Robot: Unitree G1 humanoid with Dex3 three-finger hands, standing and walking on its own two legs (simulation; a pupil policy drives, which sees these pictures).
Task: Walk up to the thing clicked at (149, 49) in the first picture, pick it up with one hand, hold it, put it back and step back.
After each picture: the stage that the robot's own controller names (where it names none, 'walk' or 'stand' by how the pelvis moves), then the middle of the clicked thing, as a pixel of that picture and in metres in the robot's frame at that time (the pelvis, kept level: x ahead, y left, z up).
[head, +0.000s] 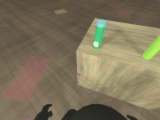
stand; (156, 45) +0.58 -0.47 +0.12
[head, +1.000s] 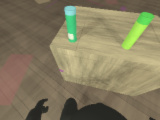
sink last; (134, 33) +0.59 -0.25 +0.16
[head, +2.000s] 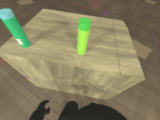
rise first; (82, 39) +0.49 +0.10 +0.16
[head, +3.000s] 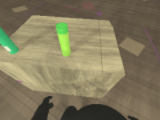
stand; (64, 41) +0.50 +0.21 +0.13
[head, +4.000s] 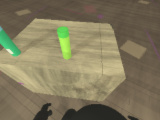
stand; (65, 45) +0.49 +0.21 +0.12
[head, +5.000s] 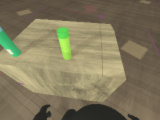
stand; (65, 45) +0.48 +0.21 +0.12
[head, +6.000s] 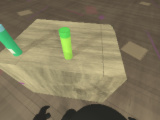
stand; (66, 45) +0.48 +0.21 +0.12
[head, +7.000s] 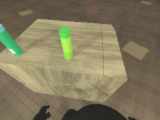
stand; (66, 45) +0.48 +0.20 +0.12
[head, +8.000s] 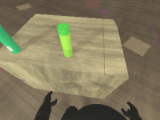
rise first; (66, 42) +0.48 +0.20 +0.12
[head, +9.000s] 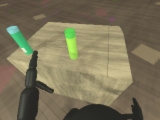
rise first; (72, 45) +0.49 +0.20 +0.12
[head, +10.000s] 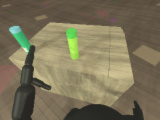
go down; (73, 45) +0.49 +0.20 +0.13
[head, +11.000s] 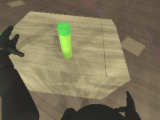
go down; (65, 43) +0.47 +0.17 +0.13
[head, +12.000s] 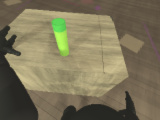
approach; (62, 40) +0.48 +0.19 +0.15
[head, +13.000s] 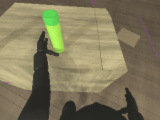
close in; (55, 35) +0.48 +0.21 +0.17
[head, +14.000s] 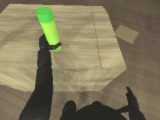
lift; (51, 33) +0.50 +0.22 +0.17
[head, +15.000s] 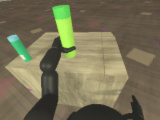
lift; (66, 35) +0.35 +0.14 +0.34
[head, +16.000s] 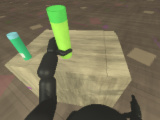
hold; (62, 37) +0.33 +0.16 +0.33
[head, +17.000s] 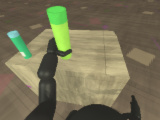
hold; (62, 38) +0.33 +0.17 +0.33
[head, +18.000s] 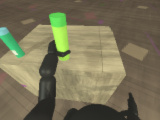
crouch; (61, 40) +0.38 +0.18 +0.27
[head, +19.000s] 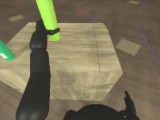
lower; (49, 17) +0.48 +0.22 +0.34
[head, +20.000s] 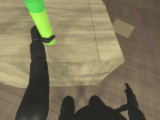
lower; (43, 25) +0.53 +0.23 +0.19
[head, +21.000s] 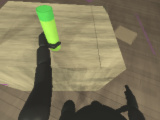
lower; (51, 32) +0.50 +0.22 +0.18
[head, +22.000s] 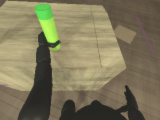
lower; (50, 31) +0.50 +0.22 +0.18
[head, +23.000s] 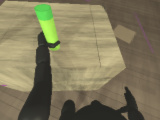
lower; (50, 31) +0.50 +0.22 +0.18
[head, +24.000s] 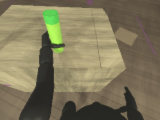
open; (55, 34) +0.49 +0.20 +0.17
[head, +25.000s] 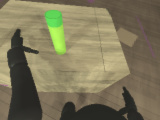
sink last; (58, 36) +0.47 +0.19 +0.17
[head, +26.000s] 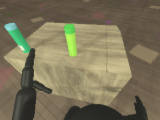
sink last; (71, 42) +0.51 +0.21 +0.16
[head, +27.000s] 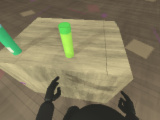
stand; (67, 42) +0.47 +0.20 +0.16
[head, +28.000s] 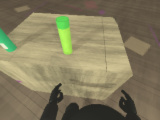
stand; (65, 38) +0.48 +0.20 +0.18
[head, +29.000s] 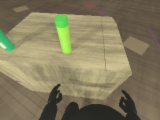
stand; (64, 37) +0.49 +0.20 +0.19
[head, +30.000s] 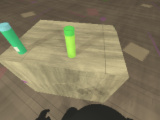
stand; (70, 43) +0.51 +0.19 +0.13
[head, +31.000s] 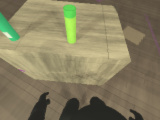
walk; (70, 27) +0.57 +0.17 +0.14
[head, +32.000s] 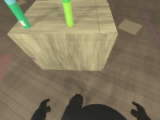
walk; (68, 12) +0.82 +0.27 +0.15
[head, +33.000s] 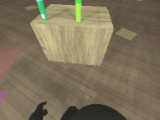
stand; (78, 10) +1.12 +0.22 +0.14
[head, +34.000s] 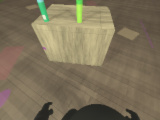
stand; (79, 11) +1.11 +0.21 +0.12
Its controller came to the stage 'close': yes
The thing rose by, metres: 0.21
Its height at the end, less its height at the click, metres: +0.00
